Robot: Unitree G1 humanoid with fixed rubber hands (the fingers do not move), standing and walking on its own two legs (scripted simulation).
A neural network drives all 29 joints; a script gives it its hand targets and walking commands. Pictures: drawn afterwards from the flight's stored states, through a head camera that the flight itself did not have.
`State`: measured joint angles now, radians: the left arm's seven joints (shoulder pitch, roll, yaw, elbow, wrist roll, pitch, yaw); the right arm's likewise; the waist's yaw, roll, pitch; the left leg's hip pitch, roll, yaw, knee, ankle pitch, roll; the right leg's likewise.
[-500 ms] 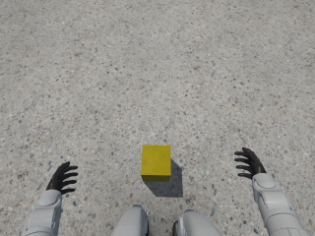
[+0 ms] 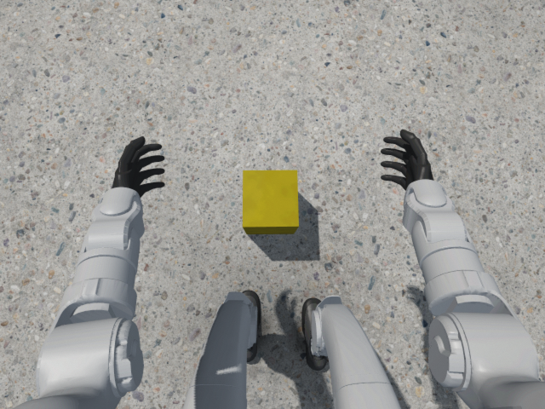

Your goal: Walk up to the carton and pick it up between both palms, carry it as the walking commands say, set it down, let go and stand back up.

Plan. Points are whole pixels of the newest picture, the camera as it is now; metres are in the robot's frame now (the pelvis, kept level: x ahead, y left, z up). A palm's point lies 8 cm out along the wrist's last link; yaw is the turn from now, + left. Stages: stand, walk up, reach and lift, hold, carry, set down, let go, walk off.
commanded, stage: reach and lift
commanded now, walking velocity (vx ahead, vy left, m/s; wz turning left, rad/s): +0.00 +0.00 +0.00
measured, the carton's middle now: (270, 204) +0.48 +0.03 -0.60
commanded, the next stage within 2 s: none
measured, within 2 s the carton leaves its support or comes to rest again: neither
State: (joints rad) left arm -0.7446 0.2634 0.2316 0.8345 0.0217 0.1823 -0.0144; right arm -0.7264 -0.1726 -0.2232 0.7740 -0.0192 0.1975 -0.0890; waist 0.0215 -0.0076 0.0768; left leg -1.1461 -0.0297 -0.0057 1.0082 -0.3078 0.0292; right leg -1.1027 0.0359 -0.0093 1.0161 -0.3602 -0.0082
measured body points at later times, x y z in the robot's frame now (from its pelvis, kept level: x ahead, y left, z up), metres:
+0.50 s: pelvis +0.01 +0.01 -0.03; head +0.31 +0.02 +0.30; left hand +0.51 +0.20 -0.15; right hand +0.51 -0.15 -0.15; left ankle +0.08 +0.10 -0.66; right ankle +0.06 -0.11 -0.66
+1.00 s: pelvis -0.01 +0.00 -0.16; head +0.31 +0.01 +0.15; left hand +0.50 +0.20 -0.30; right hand +0.50 -0.15 -0.30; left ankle +0.08 +0.10 -0.66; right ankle +0.06 -0.11 -0.66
